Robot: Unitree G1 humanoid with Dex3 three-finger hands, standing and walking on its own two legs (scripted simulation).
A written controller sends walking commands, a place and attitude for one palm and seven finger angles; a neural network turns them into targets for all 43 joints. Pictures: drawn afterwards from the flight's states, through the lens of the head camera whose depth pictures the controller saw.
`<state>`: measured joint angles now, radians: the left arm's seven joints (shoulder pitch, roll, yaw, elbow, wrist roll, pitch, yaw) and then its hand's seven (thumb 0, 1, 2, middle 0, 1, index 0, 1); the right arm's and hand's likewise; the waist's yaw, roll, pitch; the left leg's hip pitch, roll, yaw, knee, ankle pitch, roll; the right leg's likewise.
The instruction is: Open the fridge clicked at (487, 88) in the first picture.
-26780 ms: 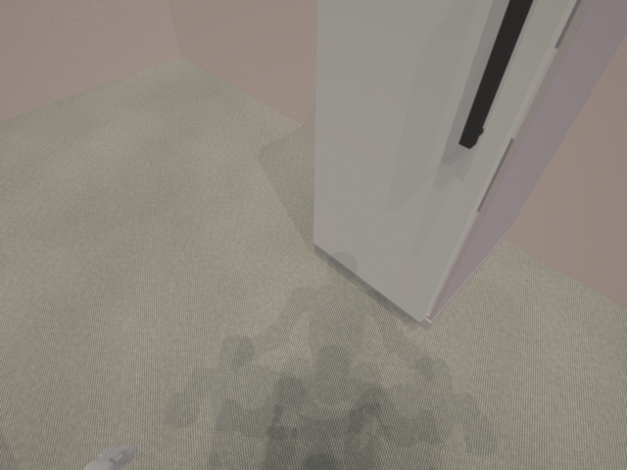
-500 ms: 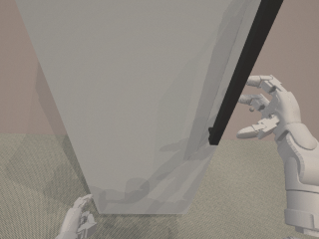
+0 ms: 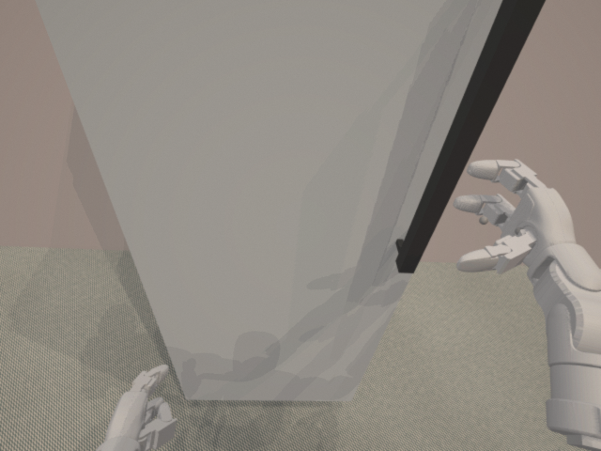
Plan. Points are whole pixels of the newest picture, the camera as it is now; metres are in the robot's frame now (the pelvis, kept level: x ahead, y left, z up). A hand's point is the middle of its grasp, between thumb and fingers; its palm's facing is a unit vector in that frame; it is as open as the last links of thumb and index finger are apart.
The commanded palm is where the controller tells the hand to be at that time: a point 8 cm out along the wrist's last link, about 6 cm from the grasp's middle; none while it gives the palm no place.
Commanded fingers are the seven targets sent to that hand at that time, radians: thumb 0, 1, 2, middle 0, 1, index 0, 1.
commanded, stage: move the hooked fingers beside the handle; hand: right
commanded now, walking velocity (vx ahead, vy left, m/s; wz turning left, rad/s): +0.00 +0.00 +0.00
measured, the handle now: (451, 140) +0.42 -0.14 +0.26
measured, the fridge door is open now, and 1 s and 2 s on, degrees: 0 0 0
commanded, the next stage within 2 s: feel for the door with the fingertips in 1.74 s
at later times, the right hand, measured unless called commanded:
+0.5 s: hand (498, 219) +0.34 -0.19 +0.21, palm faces -0.04 +1.00 -0.06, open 14.0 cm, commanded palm +0.32 -0.25 +0.21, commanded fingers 0.00 0.50 -0.30 0.30 1.20 0.30 1.20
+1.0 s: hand (497, 207) +0.36 -0.20 +0.21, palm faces -0.02 +1.00 -0.05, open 14.0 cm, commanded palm +0.32 -0.25 +0.20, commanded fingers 0.00 0.50 -0.30 0.30 1.20 0.30 1.20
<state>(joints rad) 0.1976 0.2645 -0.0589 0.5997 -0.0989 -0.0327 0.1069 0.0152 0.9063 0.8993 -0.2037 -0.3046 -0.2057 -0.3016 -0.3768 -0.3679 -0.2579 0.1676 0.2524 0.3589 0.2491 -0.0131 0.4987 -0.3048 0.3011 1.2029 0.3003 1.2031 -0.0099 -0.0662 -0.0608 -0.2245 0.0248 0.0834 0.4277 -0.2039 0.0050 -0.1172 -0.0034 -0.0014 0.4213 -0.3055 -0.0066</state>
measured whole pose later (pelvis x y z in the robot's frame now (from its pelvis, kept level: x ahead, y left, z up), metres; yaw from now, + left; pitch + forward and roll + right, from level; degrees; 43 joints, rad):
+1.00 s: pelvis +0.00 -0.01 +0.00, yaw +0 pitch +0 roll +1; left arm 0.18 0.25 -0.08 0.61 -0.10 -0.01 0.10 0.01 0.91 0.90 -0.20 -0.30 -0.21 -0.30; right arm -0.44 -0.38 -0.26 0.18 0.25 0.38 0.24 -0.01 0.50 -0.30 0.30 1.20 0.30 1.20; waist -0.02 -0.05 -0.07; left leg -0.22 0.03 0.08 0.41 -0.19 0.00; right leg -0.11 0.00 0.00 0.41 -0.30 -0.01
